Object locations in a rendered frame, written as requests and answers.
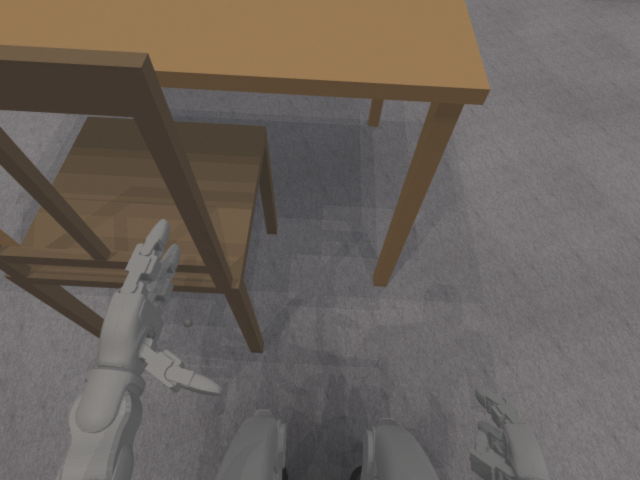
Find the left robot forearm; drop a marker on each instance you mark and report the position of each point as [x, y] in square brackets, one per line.
[102, 423]

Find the robot right hand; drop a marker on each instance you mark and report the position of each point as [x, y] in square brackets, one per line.
[517, 453]

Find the right robot thigh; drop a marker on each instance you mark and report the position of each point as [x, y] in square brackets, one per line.
[391, 453]

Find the left robot thigh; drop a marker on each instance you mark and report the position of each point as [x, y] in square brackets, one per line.
[257, 449]

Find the chair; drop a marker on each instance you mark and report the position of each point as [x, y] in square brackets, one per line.
[122, 176]

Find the robot left hand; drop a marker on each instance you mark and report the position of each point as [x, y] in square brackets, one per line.
[134, 310]

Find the table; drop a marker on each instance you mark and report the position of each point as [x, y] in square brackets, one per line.
[407, 50]

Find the robot thigh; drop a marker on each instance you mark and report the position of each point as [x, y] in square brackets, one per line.
[257, 449]
[391, 453]

